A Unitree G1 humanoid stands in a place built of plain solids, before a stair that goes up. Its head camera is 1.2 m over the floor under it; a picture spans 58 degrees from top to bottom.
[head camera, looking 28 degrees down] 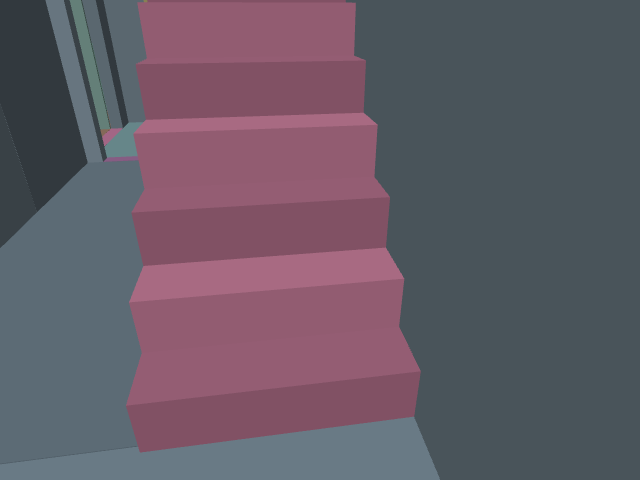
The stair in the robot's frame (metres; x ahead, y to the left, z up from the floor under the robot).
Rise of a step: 0.20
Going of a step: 0.22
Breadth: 0.88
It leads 9 degrees to the left of straight ahead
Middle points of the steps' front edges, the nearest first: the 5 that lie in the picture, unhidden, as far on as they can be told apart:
0.93 0.12 0.21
1.15 0.15 0.41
1.36 0.18 0.61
1.57 0.22 0.82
1.79 0.25 1.02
